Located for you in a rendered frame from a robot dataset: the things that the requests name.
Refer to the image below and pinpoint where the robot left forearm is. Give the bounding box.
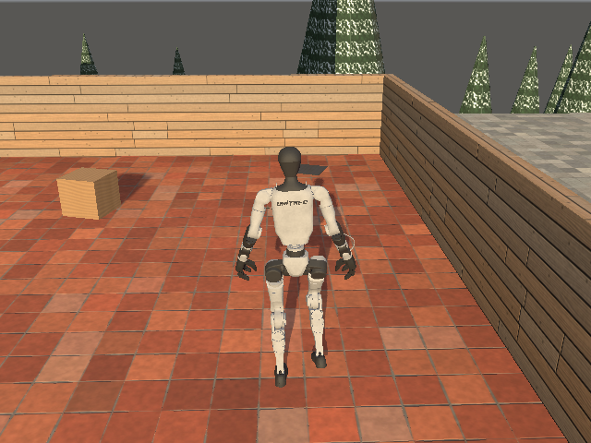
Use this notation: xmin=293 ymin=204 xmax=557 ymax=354
xmin=237 ymin=225 xmax=257 ymax=262

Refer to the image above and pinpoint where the robot right hand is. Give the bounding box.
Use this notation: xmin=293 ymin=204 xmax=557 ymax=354
xmin=335 ymin=255 xmax=356 ymax=280

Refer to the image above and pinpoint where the robot right upper arm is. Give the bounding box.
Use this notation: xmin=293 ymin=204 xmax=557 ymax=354
xmin=311 ymin=186 xmax=340 ymax=236

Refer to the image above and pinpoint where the robot left upper arm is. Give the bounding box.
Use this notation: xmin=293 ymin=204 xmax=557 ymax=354
xmin=247 ymin=187 xmax=272 ymax=239

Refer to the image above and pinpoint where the robot right forearm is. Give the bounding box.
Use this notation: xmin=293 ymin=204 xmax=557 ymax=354
xmin=332 ymin=221 xmax=352 ymax=260

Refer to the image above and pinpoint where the robot left hand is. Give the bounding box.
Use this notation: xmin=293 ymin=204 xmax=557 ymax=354
xmin=235 ymin=259 xmax=257 ymax=281

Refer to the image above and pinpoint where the right robot thigh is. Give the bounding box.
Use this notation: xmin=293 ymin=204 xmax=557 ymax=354
xmin=306 ymin=256 xmax=327 ymax=309

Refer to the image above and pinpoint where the robot torso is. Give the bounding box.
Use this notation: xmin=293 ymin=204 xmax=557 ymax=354
xmin=271 ymin=181 xmax=314 ymax=277

